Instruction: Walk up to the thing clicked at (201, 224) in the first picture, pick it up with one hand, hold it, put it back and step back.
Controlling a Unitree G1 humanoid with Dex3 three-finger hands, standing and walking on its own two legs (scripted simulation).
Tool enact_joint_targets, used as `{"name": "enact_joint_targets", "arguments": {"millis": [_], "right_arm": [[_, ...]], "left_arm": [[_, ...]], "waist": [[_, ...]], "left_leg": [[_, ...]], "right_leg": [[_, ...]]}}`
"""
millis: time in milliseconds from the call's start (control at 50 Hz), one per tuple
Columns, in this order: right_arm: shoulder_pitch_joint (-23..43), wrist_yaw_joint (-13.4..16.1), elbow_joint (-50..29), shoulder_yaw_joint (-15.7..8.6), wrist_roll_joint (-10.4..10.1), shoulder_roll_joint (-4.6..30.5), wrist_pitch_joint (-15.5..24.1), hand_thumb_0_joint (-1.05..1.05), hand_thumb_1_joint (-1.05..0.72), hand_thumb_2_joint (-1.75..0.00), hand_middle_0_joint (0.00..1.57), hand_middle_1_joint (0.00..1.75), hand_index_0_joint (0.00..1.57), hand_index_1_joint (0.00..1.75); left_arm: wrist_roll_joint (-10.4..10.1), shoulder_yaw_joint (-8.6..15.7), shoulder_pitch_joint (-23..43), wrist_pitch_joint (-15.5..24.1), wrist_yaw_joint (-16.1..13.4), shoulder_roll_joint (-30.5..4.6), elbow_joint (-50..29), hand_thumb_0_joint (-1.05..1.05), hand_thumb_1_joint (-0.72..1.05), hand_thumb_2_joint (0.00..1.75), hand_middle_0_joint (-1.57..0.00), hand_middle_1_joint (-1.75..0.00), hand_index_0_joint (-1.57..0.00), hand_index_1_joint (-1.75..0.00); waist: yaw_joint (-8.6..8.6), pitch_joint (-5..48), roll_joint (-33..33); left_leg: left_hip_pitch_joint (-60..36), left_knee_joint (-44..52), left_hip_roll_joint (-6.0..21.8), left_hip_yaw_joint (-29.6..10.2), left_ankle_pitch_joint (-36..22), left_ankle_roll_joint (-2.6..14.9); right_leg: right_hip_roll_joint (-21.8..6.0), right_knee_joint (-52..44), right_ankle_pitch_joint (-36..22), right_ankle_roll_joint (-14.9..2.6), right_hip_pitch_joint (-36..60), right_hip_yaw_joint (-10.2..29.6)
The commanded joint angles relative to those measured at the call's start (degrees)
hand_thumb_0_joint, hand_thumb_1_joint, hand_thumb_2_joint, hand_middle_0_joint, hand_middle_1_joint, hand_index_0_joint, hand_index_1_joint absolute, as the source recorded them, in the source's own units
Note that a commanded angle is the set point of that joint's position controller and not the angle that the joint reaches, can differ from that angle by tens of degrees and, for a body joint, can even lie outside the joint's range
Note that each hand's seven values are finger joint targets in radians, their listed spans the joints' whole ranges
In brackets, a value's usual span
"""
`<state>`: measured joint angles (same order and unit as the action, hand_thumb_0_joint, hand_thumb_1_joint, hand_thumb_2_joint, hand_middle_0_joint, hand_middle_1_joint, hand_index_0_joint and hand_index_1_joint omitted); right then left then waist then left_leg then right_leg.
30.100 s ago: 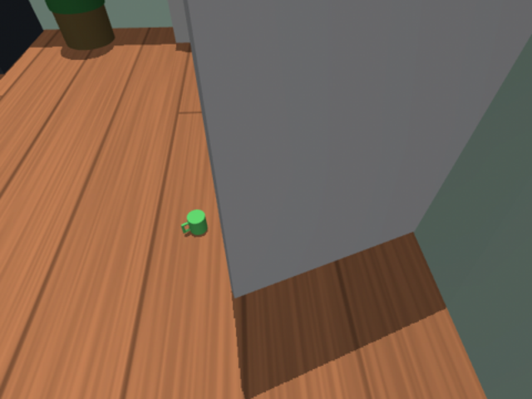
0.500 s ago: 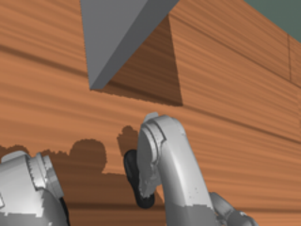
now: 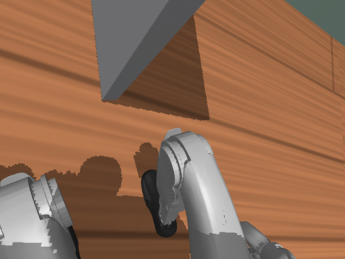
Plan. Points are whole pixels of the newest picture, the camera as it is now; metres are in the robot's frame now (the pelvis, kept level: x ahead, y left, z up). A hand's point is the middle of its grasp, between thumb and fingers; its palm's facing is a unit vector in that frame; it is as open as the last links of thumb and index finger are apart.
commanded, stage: close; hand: left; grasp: from above
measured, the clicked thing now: out of the picture +0.42 +0.37 -0.25
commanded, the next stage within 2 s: settle in 0.02 s
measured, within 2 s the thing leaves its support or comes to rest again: leaves its support in 0.42 s
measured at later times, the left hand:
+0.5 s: hand out of the picture +0.44 +0.37 -0.20, palm faces -0.40 -0.14 -0.91, open 10.5 cm
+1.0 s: hand out of the picture +0.43 +0.38 -0.12, palm faces -0.45 -0.11 -0.89, open 10.5 cm
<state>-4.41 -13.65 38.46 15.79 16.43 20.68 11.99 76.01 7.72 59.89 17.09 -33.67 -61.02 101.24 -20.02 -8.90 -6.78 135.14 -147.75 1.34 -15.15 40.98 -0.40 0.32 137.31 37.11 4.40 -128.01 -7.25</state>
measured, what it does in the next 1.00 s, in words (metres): stands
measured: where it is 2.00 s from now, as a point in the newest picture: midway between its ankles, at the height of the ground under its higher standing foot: (120, 238)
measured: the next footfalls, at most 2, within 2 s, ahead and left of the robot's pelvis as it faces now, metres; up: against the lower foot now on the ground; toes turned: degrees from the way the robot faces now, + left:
none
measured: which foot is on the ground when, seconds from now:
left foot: down 0.00-1.00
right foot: down 0.00-1.00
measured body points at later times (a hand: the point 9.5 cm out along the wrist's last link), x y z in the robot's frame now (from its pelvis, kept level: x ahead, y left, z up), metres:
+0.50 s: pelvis +0.00 +0.00 +0.00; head +0.26 +0.13 +0.35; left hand +0.46 +0.38 -0.15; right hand +0.07 -0.26 -0.06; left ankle +0.06 +0.13 -0.26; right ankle +0.12 -0.13 -0.26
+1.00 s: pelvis +0.00 +0.00 +0.04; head +0.23 +0.10 +0.40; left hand +0.45 +0.38 -0.06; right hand +0.10 -0.27 -0.06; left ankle +0.06 +0.13 -0.26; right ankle +0.12 -0.13 -0.26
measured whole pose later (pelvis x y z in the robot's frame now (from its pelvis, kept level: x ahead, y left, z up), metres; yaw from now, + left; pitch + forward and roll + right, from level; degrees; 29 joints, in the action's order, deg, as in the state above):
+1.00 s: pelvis +0.00 +0.00 +0.04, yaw +4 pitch +32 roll -11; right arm -7.7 -11.2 37.2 5.8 7.9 18.4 1.8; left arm 71.6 7.0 54.9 14.6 -13.8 -50.0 76.6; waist -13.4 -0.2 0.2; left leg 133.6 -138.7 0.3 -10.5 38.5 0.0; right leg -2.2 131.6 37.5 3.2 -126.9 -4.6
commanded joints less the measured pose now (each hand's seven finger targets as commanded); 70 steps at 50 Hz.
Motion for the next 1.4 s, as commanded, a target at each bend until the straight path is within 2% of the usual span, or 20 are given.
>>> {"name": "enact_joint_targets", "arguments": {"millis": [0,100,180,240,260,300,340,400,440,480,640,680,760,820,920,1100,1140,1160,1280,1380], "right_arm": [[-10.1,1.0,0.9,-5.5,-0.5,18.5,0.1,0.0,-0.89,-0.9,0.2,0.3,0.2,0.3],[-10.3,0.8,0.1,-5.3,-0.3,18.5,0.1,0.0,-0.89,-0.9,0.2,0.3,0.2,0.3],[-10.0,1.0,-0.3,-5.5,-0.7,18.9,0.1,0.0,-0.91,-0.9,0.2,0.3,0.2,0.3],[-10.7,1.2,0.0,-5.7,-0.9,18.5,-0.1,0.0,-0.91,-0.9,0.2,0.3,0.2,0.3],[-10.5,1.0,-0.1,-6.0,-0.8,18.4,0.0,0.0,-0.91,-0.9,0.2,0.3,0.2,0.3],[-11.3,0.8,0.1,-6.4,-0.8,18.4,-0.3,0.0,-0.91,-0.9,0.2,0.3,0.2,0.3],[-10.9,1.0,0.3,-6.7,-1.1,17.8,-0.7,0.0,-0.91,-0.9,0.2,0.3,0.2,0.3],[-11.6,0.5,0.6,-8.0,-1.3,17.3,-0.9,0.0,-0.91,-0.9,0.2,0.3,0.2,0.3],[-11.0,0.6,0.3,-8.8,-2.2,16.9,-1.7,0.0,-0.91,-0.9,0.2,0.3,0.2,0.3],[-11.8,0.2,0.9,-9.8,-2.6,16.4,-2.3,0.0,-0.91,-0.9,0.2,0.3,0.2,0.3],[-14.1,0.2,0.1,-13.0,-6.2,14.9,-5.5,0.0,-0.91,-0.9,0.2,0.3,0.2,0.3],[-15.2,0.4,0.1,-13.7,-6.6,14.7,-6.2,0.0,-0.91,-0.9,0.2,0.3,0.2,0.3],[-15.5,1.3,-0.7,-14.5,-8.1,14.1,-7.8,0.0,-0.92,-0.9,0.2,0.3,0.2,0.3],[-15.9,2.2,-0.9,-14.8,-8.4,13.3,-8.9,0.0,-0.92,-0.9,0.2,0.3,0.2,0.3],[-16.3,3.4,-1.4,-15.1,-8.7,13.1,-10.3,0.0,-0.91,-0.9,0.2,0.3,0.2,0.3],[-16.4,5.5,-1.2,-15.4,-9.2,11.9,-11.7,0.0,-0.91,-0.9,0.2,0.3,0.2,0.3],[-16.7,5.8,-1.1,-15.4,-9.4,11.6,-11.7,0.0,-0.95,-0.92,0.2,0.3,0.2,0.3],[-16.6,5.9,-1.2,-15.7,-9.6,12.2,-11.9,0.0,-0.9,-0.9,0.2,0.3,0.2,0.3],[-18.2,6.3,-1.3,-17.2,-10.8,11.4,-12.4,0.0,-0.93,-0.91,0.2,0.3,0.2,0.3],[-17.9,6.7,-1.6,-18.7,-11.7,11.1,-13.2,0.0,-0.93,-0.91,0.2,0.3,0.2,0.3]], "left_arm": [[-1.2,-0.2,12.3,-0.2,-2.2,-13.3,-5.7,0.0,0.35,0.93,-0.66,-1.01,-0.69,-0.98],[-0.9,-0.2,12.0,-0.4,-1.8,-13.3,-5.6,0.0,0.4,0.94,-0.71,-1.01,-0.74,-0.98],[-1.2,0.4,12.2,-0.8,-1.3,-14.7,-5.9,0.0,0.23,0.94,-0.64,-1.02,-0.67,-0.98],[-1.5,1.2,15.2,-0.5,-0.9,-16.0,-12.2,0.0,0.25,0.96,-0.65,-1.02,-0.68,-0.99],[-1.0,0.8,12.3,-1.3,-0.5,-14.9,-7.7,0.0,0.24,0.96,-0.64,-1.02,-0.67,-0.99],[-1.6,2.1,14.1,-1.2,-0.3,-15.6,-12.0,0.0,0.23,0.92,-0.62,-1.0,-0.66,-0.97],[-2.2,2.8,13.9,-1.5,0.1,-16.2,-15.2,0.0,0.24,0.96,-0.65,-1.01,-0.67,-0.99],[-2.1,2.4,12.4,-2.7,1.7,-13.8,-16.1,0.0,0.27,0.92,-0.65,-1.01,-0.69,-0.97],[-3.0,3.1,11.3,-3.2,2.6,-14.2,-20.0,0.0,0.26,0.94,-0.65,-1.0,-0.68,-0.97],[-3.4,2.6,11.5,-3.9,4.2,-11.8,-22.0,0.0,0.28,0.94,-0.67,-1.0,-0.7,-0.97],[-5.8,1.2,9.1,-4.9,11.7,-6.2,-27.9,0.0,0.41,0.97,-0.77,-1.01,-0.8,-0.99],[-5.9,0.7,10.0,-4.6,13.4,-4.4,-29.9,0.0,0.45,1.0,-0.8,-1.02,-0.83,-1.0],[-6.1,1.0,11.4,-3.8,15.8,-5.2,-33.1,0.0,0.48,1.02,-0.84,-1.02,-0.86,-1.0],[-5.8,0.6,11.9,-3.1,17.1,-4.6,-33.4,0.0,0.48,1.03,-0.85,-1.03,-0.87,-1.01],[-5.5,1.8,13.2,-2.3,17.6,-5.8,-34.7,0.0,0.5,1.04,-0.86,-1.02,-0.88,-1.0],[-5.2,0.8,13.2,-2.4,18.4,-5.3,-32.7,0.0,0.5,1.06,-0.85,-1.04,-0.87,-1.03],[-5.3,0.7,13.8,-2.5,18.7,-5.3,-34.1,0.0,0.49,0.99,-0.88,-1.04,-0.91,-1.01],[-5.4,1.5,13.8,-2.6,18.7,-6.5,-34.7,0.0,0.41,0.98,-0.8,-0.96,-0.83,-0.93],[-7.6,1.7,12.0,-4.7,20.9,-4.8,-37.3,0.0,0.4,0.96,-0.79,-0.99,-0.81,-0.97],[-8.8,2.1,9.4,-5.1,23.6,-4.2,-43.1,0.0,0.43,0.97,-0.82,-0.99,-0.84,-0.97]], "waist": [[-2.95,34.0,25.6],[-3.05,34.7,26.8],[-3.01,33.6,25.7],[-1.69,37.5,29.9],[-2.19,36.6,28.7],[-2.06,38.2,29.2],[-0.36,40.6,32.0],[-0.23,40.5,33.2],[1.82,44.4,35.9],[1.73,42.9,35.7],[3.57,45.8,30.3],[2.84,44.7,29.0],[4.09,46.8,27.6],[3.65,46.3,26.1],[4.45,47.9,26.0],[4.46,46.6,24.1],[4.97,48.5,25.2],[5.8,49.4,26.5],[6.66,52.3,27.4],[8.54,54.4,27.2]], "left_leg": [[-25.7,15.8,0.4,6.9,-9.8,1.01],[-27.7,15.8,0.5,7.0,-11.5,0.94],[-25.8,15.8,0.4,7.4,-9.2,1.3],[-28.6,16.7,0.3,7.2,-11.3,0.74],[-28.9,16.2,0.5,7.1,-10.5,0.76],[-28.8,16.1,0.3,7.2,-12.0,0.79],[-29.8,17.1,0.1,7.6,-12.7,0.49],[-31.5,17.4,0.2,7.6,-13.3,0.11],[-33.5,18.4,0.0,7.8,-14.8,-0.14],[-32.8,19.2,-0.1,8.1,-14.9,-0.2],[-31.8,20.8,-0.9,8.9,-14.5,0.74],[-31.2,21.1,-1.2,9.2,-14.2,0.98],[-31.8,22.4,-1.5,9.5,-12.9,1.06],[-31.7,22.6,-1.6,10.0,-12.5,1.32],[-32.0,23.7,-1.9,11.0,-13.2,1.51],[-30.3,25.4,-1.8,12.1,-9.3,2.06],[-32.0,26.5,-1.6,11.8,-10.0,1.85],[-33.1,26.9,-1.8,11.5,-10.8,1.66],[-36.5,30.1,-1.9,11.6,-12.2,1.62],[-38.7,32.1,-2.0,11.9,-12.1,1.76]], "right_leg": [[2.7,-11.4,-11.5,-4.78,16.9,-7.6],[2.7,-11.0,-12.6,-4.86,17.6,-7.4],[2.7,-11.9,-11.0,-4.76,17.3,-7.1],[2.5,-11.3,-12.4,-5.09,17.5,-7.3],[2.3,-10.6,-12.0,-5.07,16.8,-7.1],[2.5,-10.9,-13.1,-4.97,17.8,-7.4],[2.2,-11.1,-13.4,-5.4,18.1,-7.1],[2.2,-10.7,-13.6,-5.44,15.9,-7.0],[2.0,-10.6,-14.3,-5.94,16.6,-6.5],[1.7,-11.0,-14.2,-5.89,15.1,-6.3],[1.0,-13.5,-13.4,-6.33,14.9,-4.6],[0.6,-14.6,-13.0,-6.05,15.4,-4.3],[0.5,-16.0,-11.7,-6.48,16.2,-3.6],[0.5,-17.0,-11.0,-6.32,16.6,-3.2],[0.3,-18.5,-11.2,-6.38,18.5,-2.7],[0.4,-20.9,-8.1,-6.44,19.1,-1.6],[0.4,-20.3,-8.7,-6.44,19.1,-1.8],[0.2,-20.2,-9.1,-6.67,18.3,-1.9],[-0.4,-21.3,-11.0,-6.53,19.9,-1.1],[-0.7,-23.1,-10.4,-6.72,21.2,-0.3]]}}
